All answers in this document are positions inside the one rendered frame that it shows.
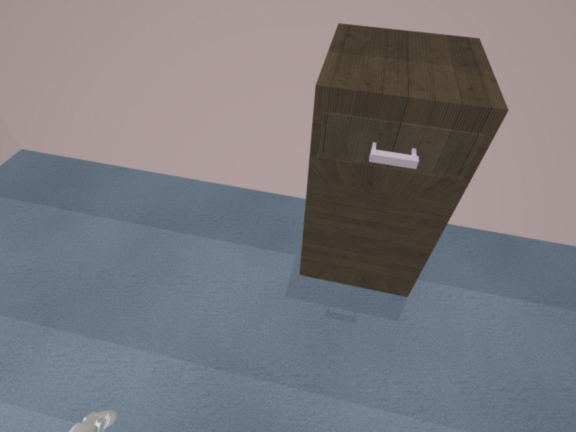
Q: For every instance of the handle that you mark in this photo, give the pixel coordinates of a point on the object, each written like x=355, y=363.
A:
x=393, y=158

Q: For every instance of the robot left hand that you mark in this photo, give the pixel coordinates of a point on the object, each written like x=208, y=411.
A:
x=95, y=422

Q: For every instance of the drawer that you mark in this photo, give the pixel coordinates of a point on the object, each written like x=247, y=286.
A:
x=441, y=152

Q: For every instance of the cabinet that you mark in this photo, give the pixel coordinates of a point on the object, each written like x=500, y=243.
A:
x=375, y=227

